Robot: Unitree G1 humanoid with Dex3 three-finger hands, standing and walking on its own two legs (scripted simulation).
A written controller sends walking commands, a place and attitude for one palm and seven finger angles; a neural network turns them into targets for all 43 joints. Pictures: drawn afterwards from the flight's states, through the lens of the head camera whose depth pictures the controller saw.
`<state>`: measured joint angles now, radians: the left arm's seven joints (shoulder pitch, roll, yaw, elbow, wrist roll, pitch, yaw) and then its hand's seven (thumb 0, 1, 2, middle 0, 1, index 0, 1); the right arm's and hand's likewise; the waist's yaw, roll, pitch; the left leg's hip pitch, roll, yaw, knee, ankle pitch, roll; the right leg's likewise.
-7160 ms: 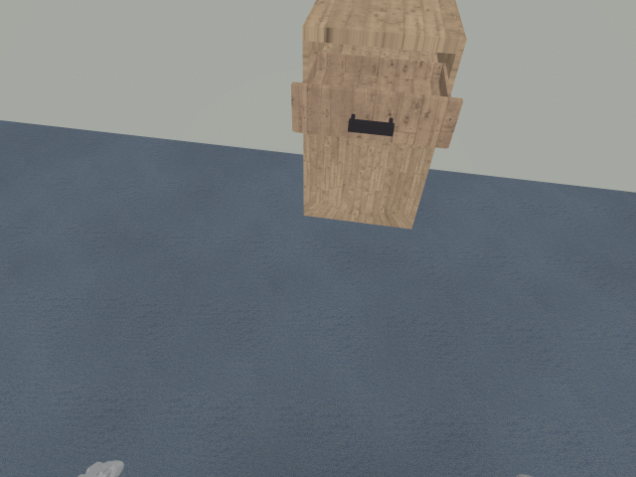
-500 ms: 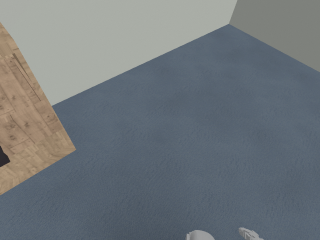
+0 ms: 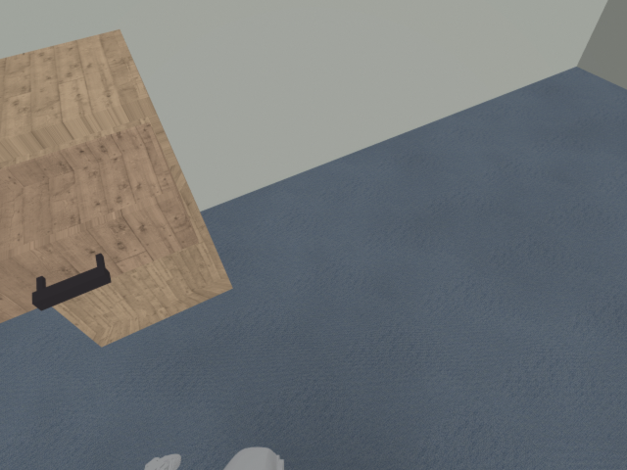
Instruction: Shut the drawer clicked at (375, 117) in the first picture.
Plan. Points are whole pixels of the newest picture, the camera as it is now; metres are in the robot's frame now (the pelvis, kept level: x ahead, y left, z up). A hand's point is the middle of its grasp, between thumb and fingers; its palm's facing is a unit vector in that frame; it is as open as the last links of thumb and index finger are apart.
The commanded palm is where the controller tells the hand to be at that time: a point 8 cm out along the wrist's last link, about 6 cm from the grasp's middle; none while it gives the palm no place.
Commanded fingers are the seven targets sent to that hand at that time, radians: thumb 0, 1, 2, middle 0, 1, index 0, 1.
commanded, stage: turn to face it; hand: left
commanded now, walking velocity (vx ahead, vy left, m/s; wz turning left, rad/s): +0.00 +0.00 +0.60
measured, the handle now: (71, 278) +0.44 +0.46 -0.08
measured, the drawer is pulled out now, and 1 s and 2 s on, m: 0.30 0.30 0.30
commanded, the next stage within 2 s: take the last steps up to it in 0.74 s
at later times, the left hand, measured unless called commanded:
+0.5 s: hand out of the picture -0.03 +0.29 -0.18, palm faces +0.31 -0.92 -0.24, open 7.4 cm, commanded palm none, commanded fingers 0.00 0.90 0.90 -0.20 -0.30 -0.20 -0.30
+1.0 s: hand out of the picture -0.05 +0.20 -0.15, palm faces +0.44 -0.86 -0.26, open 7.4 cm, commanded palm none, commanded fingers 0.00 0.90 0.90 -0.20 -0.30 -0.20 -0.30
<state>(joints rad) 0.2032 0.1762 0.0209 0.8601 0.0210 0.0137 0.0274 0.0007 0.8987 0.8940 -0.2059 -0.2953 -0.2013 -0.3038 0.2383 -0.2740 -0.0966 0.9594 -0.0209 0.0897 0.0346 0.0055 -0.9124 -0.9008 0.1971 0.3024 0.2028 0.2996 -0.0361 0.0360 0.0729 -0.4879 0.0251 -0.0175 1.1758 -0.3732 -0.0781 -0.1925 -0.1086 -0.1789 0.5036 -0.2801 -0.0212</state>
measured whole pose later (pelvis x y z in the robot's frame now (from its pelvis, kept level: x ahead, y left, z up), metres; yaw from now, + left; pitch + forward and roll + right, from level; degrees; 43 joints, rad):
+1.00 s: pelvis -0.03 +0.01 +0.00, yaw +25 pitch -2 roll +2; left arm 0.26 0.14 0.03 0.97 0.02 -0.01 0.03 0.00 0.91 0.89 -0.21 -0.30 -0.20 -0.30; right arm 0.31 -0.23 -0.08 1.04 -0.03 0.06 0.01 0.01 -0.91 -0.90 0.20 0.30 0.20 0.30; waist -0.02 0.05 0.01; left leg -0.45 0.00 -0.03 1.08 -0.32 -0.03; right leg -0.14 -0.03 -0.11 0.42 -0.25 -0.04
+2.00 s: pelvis +0.19 +0.08 -0.01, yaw +23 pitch -2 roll +0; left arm 0.17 0.15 0.05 1.03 0.01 -0.06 0.02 -0.01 0.93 0.89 -0.20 -0.29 -0.20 -0.30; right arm 0.33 -0.17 -0.06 1.10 -0.02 -0.01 -0.01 0.01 -0.91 -0.90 0.20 0.30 0.20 0.30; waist -0.04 0.04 0.07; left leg -0.44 0.10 0.04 1.20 -0.36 0.01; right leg -0.30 -0.01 -0.16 0.52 -0.20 -0.07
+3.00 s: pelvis +0.25 +0.04 -0.01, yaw +23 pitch -2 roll +0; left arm 0.23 0.16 0.02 1.10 0.01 0.01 0.04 0.01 0.94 0.89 -0.20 -0.30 -0.20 -0.30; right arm 0.30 -0.16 -0.02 1.15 -0.02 0.03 -0.03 0.00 -0.92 -0.90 0.20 0.30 0.20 0.30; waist -0.02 0.02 0.02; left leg -0.21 0.07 -0.02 0.46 -0.22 -0.07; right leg -0.17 0.03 -0.10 0.49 -0.28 -0.06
